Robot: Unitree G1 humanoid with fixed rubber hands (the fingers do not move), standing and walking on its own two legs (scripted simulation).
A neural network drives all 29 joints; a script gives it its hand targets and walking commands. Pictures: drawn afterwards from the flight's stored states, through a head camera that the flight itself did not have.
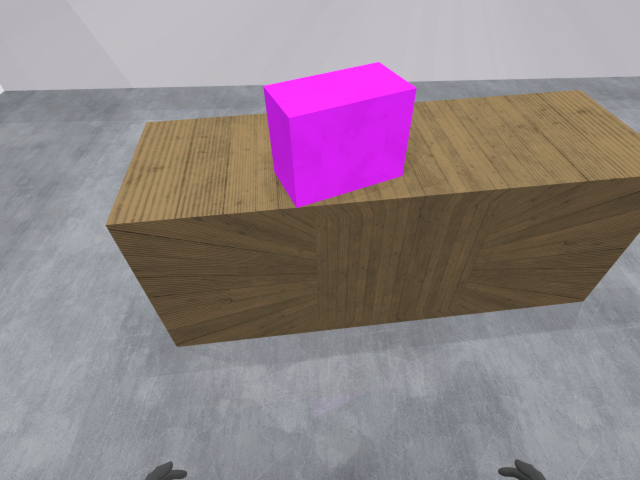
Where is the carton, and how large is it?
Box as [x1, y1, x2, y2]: [263, 62, 416, 207]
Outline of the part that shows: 379,62 263,86 274,171 296,207 390,179 402,174 416,88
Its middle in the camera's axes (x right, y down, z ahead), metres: +0.05 -0.28 +0.97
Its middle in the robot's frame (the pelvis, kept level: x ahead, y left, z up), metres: +0.93 +0.00 -0.04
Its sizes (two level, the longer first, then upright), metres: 0.312 0.170 0.245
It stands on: a pedestal, 0.60 m high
